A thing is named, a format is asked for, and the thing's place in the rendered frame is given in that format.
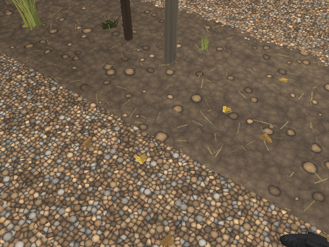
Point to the robot right hand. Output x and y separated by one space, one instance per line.
304 240

